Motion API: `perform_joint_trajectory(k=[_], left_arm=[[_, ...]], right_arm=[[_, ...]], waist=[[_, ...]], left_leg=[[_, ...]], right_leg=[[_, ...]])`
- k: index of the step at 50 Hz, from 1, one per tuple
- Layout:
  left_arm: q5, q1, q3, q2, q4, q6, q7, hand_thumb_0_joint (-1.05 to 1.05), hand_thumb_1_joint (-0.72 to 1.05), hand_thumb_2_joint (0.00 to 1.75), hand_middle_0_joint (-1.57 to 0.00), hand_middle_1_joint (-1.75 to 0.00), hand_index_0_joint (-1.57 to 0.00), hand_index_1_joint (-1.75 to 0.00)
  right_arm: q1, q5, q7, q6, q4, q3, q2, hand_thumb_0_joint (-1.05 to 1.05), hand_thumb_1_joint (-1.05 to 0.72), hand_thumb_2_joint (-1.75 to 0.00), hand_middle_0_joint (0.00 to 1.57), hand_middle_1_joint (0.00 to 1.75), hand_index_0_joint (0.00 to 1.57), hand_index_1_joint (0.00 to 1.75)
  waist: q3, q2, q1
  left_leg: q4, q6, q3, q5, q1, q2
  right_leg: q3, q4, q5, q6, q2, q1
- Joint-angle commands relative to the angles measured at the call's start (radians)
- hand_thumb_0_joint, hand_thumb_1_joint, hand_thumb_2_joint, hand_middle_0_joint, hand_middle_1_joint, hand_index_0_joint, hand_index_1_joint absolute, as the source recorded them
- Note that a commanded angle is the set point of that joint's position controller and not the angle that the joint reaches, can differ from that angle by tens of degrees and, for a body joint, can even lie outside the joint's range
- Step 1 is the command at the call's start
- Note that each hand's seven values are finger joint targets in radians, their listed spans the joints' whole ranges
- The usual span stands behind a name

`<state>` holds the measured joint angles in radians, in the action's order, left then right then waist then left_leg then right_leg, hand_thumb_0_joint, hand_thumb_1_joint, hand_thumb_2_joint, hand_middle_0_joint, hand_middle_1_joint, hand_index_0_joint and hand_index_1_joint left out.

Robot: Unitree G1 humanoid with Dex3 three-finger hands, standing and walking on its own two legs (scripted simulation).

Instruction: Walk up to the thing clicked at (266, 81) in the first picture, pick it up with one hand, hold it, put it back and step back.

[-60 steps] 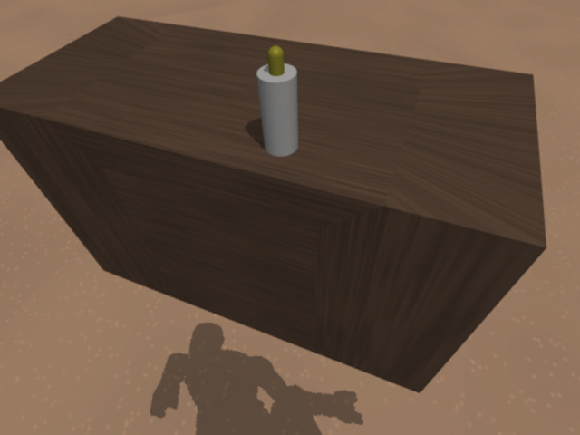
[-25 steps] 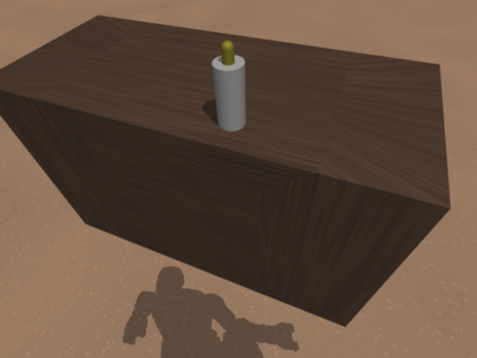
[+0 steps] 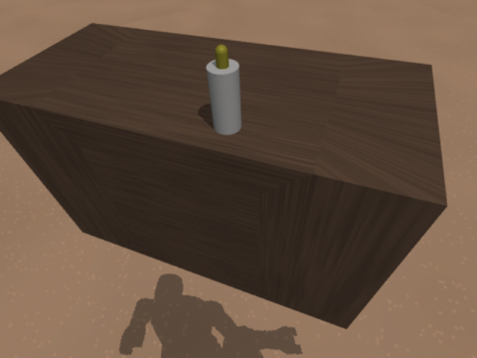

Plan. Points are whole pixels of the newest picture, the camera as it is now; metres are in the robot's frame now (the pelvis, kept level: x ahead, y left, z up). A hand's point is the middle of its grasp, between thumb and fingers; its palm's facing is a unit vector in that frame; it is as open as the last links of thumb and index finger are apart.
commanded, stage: walk up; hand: left
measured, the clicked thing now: (224, 90) +0.63 +0.09 +0.12
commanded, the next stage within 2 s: none
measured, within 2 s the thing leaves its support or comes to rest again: neither
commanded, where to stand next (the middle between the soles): +0.18 +0.02 m, yaw -18 degrees
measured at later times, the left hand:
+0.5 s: hand (115, 313) +0.23 +0.30 -0.15, palm faces -0.23 -0.89 -0.39, open 7.4 cm
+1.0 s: hand (141, 273) +0.33 +0.28 -0.18, palm faces -0.29 -0.89 -0.34, open 7.4 cm
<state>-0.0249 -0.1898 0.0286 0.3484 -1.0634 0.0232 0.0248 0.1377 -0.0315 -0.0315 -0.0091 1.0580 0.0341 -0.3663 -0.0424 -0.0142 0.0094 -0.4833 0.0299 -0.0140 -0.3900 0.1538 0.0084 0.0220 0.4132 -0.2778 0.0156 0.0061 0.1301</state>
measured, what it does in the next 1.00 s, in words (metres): walks ahead, turning right: left foot, then right foot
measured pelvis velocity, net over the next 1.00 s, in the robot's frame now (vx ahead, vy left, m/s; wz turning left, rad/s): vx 0.15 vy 0.06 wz -0.28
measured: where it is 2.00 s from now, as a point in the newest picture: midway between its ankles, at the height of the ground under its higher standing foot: outside the picture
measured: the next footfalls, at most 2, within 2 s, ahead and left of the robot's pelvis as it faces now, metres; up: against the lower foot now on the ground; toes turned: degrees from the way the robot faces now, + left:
left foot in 0.16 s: +0.10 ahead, +0.15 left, +0.00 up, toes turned -3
right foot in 0.54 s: +0.25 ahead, -0.09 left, +0.00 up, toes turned -11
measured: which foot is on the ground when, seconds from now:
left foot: down 0.00-0.00, up 0.02-0.14, down 0.16-0.56, up 0.58-0.80, down 0.82-1.00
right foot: down 0.00-0.18, up 0.20-0.52, down 0.54-0.86, up 0.88-1.00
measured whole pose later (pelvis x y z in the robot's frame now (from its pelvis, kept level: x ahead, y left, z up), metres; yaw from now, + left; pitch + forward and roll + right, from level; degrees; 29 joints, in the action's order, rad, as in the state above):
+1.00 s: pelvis +0.15 +0.06 -0.02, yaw -16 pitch -2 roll -1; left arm -0.01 -0.16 0.06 0.42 -0.84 -0.06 0.01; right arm 0.26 -0.03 0.02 -0.03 0.87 0.06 -0.39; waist -0.13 0.06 -0.01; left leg -0.70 0.01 -0.05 -0.36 0.30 0.06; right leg 0.12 1.12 -0.48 0.01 0.09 0.50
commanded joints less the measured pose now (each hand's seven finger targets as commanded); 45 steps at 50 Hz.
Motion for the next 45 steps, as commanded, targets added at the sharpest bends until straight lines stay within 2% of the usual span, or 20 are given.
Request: perform_joint_trajectory(k=[1, 5, 7, 8, 9, 10, 13, 21, 26, 27, 28, 29, 30, 34, 37, 41, 42, 43, 44, 45], left_arm=[[-0.019, -0.076, 0.107, 0.338, 0.112, 0.040, -0.018, 0.00, 0.90, 0.90, -0.20, -0.30, -0.20, -0.30], [-0.004, -0.066, 0.108, 0.318, 0.176, 0.046, -0.016, 0.00, 0.90, 0.90, -0.20, -0.30, -0.20, -0.30], [0.009, 0.013, 0.088, 0.278, 0.216, 0.029, -0.008, 0.00, 0.90, 0.90, -0.20, -0.30, -0.20, -0.30], [0.009, 0.006, 0.068, 0.203, 0.238, 0.025, -0.007, 0.00, 0.90, 0.90, -0.20, -0.30, -0.20, -0.30], [0.008, -0.012, 0.049, 0.147, 0.255, 0.028, -0.016, 0.00, 0.90, 0.90, -0.20, -0.30, -0.20, -0.30], [-0.002, -0.032, 0.070, 0.259, 0.238, 0.027, -0.027, 0.00, 0.90, 0.90, -0.20, -0.30, -0.20, -0.30], [0.014, -0.136, 0.071, 0.262, 0.186, 0.030, -0.005, 0.00, 0.90, 0.90, -0.20, -0.30, -0.20, -0.30], [0.006, -0.071, 0.056, 0.185, 0.257, 0.023, 0.011, 0.00, 0.90, 0.90, -0.20, -0.30, -0.20, -0.30], [-0.001, -0.117, 0.069, 0.212, 0.253, 0.019, -0.011, 0.00, 0.90, 0.90, -0.20, -0.30, -0.20, -0.30], [-0.002, -0.178, 0.089, 0.271, 0.248, 0.028, -0.019, 0.00, 0.90, 0.90, -0.20, -0.30, -0.20, -0.30], [0.002, -0.203, 0.104, 0.330, 0.266, 0.034, -0.030, 0.00, 0.90, 0.90, -0.20, -0.30, -0.20, -0.30], [0.017, -0.150, 0.097, 0.334, 0.291, 0.030, -0.035, 0.00, 0.90, 0.90, -0.20, -0.30, -0.20, -0.30], [0.025, -0.121, 0.093, 0.313, 0.296, 0.023, -0.040, 0.00, 0.90, 0.90, -0.20, -0.30, -0.20, -0.30], [0.002, -0.004, 0.075, 0.272, 0.325, 0.005, -0.046, 0.00, 0.90, 0.90, -0.20, -0.30, -0.20, -0.30], [-0.006, -0.006, 0.078, 0.280, 0.335, -0.013, -0.039, 0.00, 0.90, 0.90, -0.20, -0.30, -0.20, -0.30], [0.011, 0.097, 0.073, 0.243, 0.372, -0.048, -0.026, 0.00, 0.90, 0.90, -0.20, -0.30, -0.20, -0.30], [0.016, 0.097, 0.061, 0.200, 0.377, -0.054, -0.022, 0.00, 0.90, 0.90, -0.20, -0.30, -0.20, -0.30], [0.006, 0.092, 0.076, 0.234, 0.359, -0.059, -0.032, 0.00, 0.90, 0.90, -0.20, -0.30, -0.20, -0.30], [-0.006, 0.072, 0.091, 0.276, 0.350, -0.060, -0.036, 0.00, 0.90, 0.90, -0.20, -0.30, -0.20, -0.30], [0.000, 0.046, 0.095, 0.268, 0.327, -0.060, -0.037, 0.00, 0.90, 0.90, -0.20, -0.30, -0.20, -0.30]], right_arm=[[-0.096, -0.019, -0.008, -0.024, -0.163, 0.064, -0.211, 0.00, -0.90, -0.90, 0.20, 0.30, 0.20, 0.30], [-0.008, -0.010, -0.013, -0.048, -0.194, 0.073, -0.209, 0.00, -0.90, -0.90, 0.20, 0.30, 0.20, 0.30], [0.136, -0.014, -0.009, -0.055, -0.156, 0.098, -0.212, 0.00, -0.90, -0.90, 0.20, 0.30, 0.20, 0.30], [0.242, -0.027, 0.003, -0.058, -0.142, 0.124, -0.268, 0.00, -0.90, -0.90, 0.20, 0.30, 0.20, 0.30], [0.260, -0.034, 0.007, -0.061, -0.157, 0.151, -0.382, 0.00, -0.90, -0.90, 0.20, 0.30, 0.20, 0.30], [0.197, -0.013, 0.005, -0.056, -0.188, 0.152, -0.381, 0.00, -0.90, -0.90, 0.20, 0.30, 0.20, 0.30], [0.096, 0.003, 0.007, -0.064, -0.242, 0.107, -0.269, 0.00, -0.90, -0.90, 0.20, 0.30, 0.20, 0.30], [0.163, 0.007, 0.018, -0.055, -0.292, 0.089, -0.253, 0.00, -0.90, -0.90, 0.20, 0.30, 0.20, 0.30], [0.142, 0.031, 0.031, -0.025, -0.317, 0.078, -0.241, 0.00, -0.90, -0.90, 0.20, 0.30, 0.20, 0.30], [0.178, 0.039, 0.031, -0.025, -0.319, 0.063, -0.203, 0.00, -0.90, -0.90, 0.20, 0.30, 0.20, 0.30], [0.247, 0.039, 0.032, -0.018, -0.321, 0.041, -0.141, 0.00, -0.90, -0.90, 0.20, 0.30, 0.20, 0.30], [0.260, 0.030, 0.050, 0.005, -0.295, 0.060, -0.210, 0.00, -0.90, -0.90, 0.20, 0.30, 0.20, 0.30], [0.246, 0.029, 0.056, 0.010, -0.272, 0.065, -0.236, 0.00, -0.90, -0.90, 0.20, 0.30, 0.20, 0.30], [0.275, 0.024, 0.049, 0.001, -0.227, 0.059, -0.216, 0.00, -0.90, -0.90, 0.20, 0.30, 0.20, 0.30], [0.231, 0.021, 0.049, -0.005, -0.227, 0.065, -0.208, 0.00, -0.90, -0.90, 0.20, 0.30, 0.20, 0.30], [0.283, 0.005, 0.066, -0.020, -0.193, 0.087, -0.228, 0.00, -0.90, -0.90, 0.20, 0.30, 0.20, 0.30], [0.247, -0.010, 0.069, -0.029, -0.216, 0.104, -0.308, 0.00, -0.90, -0.90, 0.20, 0.30, 0.20, 0.30], [0.181, 0.004, 0.066, -0.031, -0.241, 0.123, -0.389, 0.00, -0.90, -0.90, 0.20, 0.30, 0.20, 0.30], [0.131, 0.002, 0.065, -0.039, -0.262, 0.128, -0.392, 0.00, -0.90, -0.90, 0.20, 0.30, 0.20, 0.30], [0.108, 0.005, 0.075, -0.042, -0.268, 0.115, -0.344, 0.00, -0.90, -0.90, 0.20, 0.30, 0.20, 0.30]], waist=[[-0.148, 0.192, 0.042], [0.004, 0.179, 0.003], [0.046, 0.103, -0.098], [0.085, -0.083, -0.151], [0.049, -0.298, -0.155], [0.012, -0.147, -0.120], [-0.092, -0.099, -0.027], [-0.068, -0.119, -0.034], [0.018, -0.021, 0.018], [0.088, 0.125, 0.048], [0.159, 0.303, 0.040], [0.154, 0.205, 0.033], [0.104, 0.162, 0.030], [0.064, 0.173, -0.019], [0.076, 0.208, 0.007], [0.076, 0.118, -0.059], [0.031, -0.078, -0.068], [-0.004, -0.229, -0.063], [-0.026, -0.179, -0.041], [-0.050, -0.081, -0.011]], left_leg=[[-0.254, 0.003, 0.070, -0.093, 0.424, 0.051], [-0.125, -0.004, 0.078, -0.089, 0.249, 0.062], [0.082, -0.002, 0.012, 0.065, -0.125, 0.001], [0.198, 0.027, 0.182, -0.008, -0.314, 0.098], [0.326, 0.101, 0.563, -0.178, -0.363, 0.350], [0.310, 0.174, 0.593, -0.236, -0.206, 0.421], [0.291, 0.139, 0.314, -0.044, -0.084, 0.281], [0.112, 0.143, 0.010, 0.710, -0.008, 0.226], [-0.167, 0.074, -0.029, 0.580, 0.080, 0.155], [-0.373, 0.038, -0.062, 0.394, 0.135, 0.089], [-0.613, -0.005, -0.059, -0.180, 0.290, -0.038], [-0.667, -0.005, 0.049, -0.289, 0.263, -0.003], [-0.701, -0.008, 0.068, -0.290, 0.276, 0.014], [-0.475, -0.029, 0.024, -0.163, 0.208, 0.045], [-0.319, -0.031, -0.015, -0.120, 0.156, 0.009], [-0.083, -0.005, 0.008, 0.078, 0.010, 0.015], [0.080, 0.069, 0.321, -0.032, 0.059, 0.213], [0.204, 0.205, 0.539, -0.004, 0.207, 0.441], [0.175, 0.273, 0.568, 0.159, 0.200, 0.481], [0.114, 0.241, 0.431, 0.320, 0.202, 0.407]], right_leg=[[0.529, -0.254, -0.387, 0.240, -0.340, -0.052], [0.365, -0.111, 0.061, 0.201, -0.275, -0.082], [0.182, 0.072, 0.070, 0.117, -0.143, 0.199], [0.075, 0.329, -0.029, 0.051, -0.009, 0.377], [0.021, 0.544, -0.273, 0.024, 0.115, 0.615], [0.105, 0.626, -0.275, 0.026, 0.002, 0.554], [0.098, 0.612, -0.095, 0.019, -0.061, 0.470], [-0.047, 0.291, 0.053, 0.006, -0.039, 0.239], [-0.068, 0.107, 0.196, 0.054, 0.024, -0.012], [0.085, 0.034, 0.366, 0.090, -0.081, -0.117], [0.475, -0.008, 0.497, 0.206, -0.343, -0.226], [0.584, -0.029, 0.321, 0.319, -0.400, -0.096], [0.519, -0.052, 0.237, 0.319, -0.369, -0.028], [0.250, 0.025, 0.274, 0.224, -0.212, 0.133], [0.248, 0.050, 0.316, 0.216, -0.198, 0.174], [0.224, 0.177, 0.082, 0.132, -0.135, 0.371], [0.192, 0.348, -0.056, 0.058, 0.003, 0.478], [0.090, 0.611, -0.291, 0.018, 0.088, 0.408], [0.156, 0.751, -0.304, 0.011, 0.066, 0.425], [0.177, 0.815, -0.268, 0.012, 0.062, 0.428]])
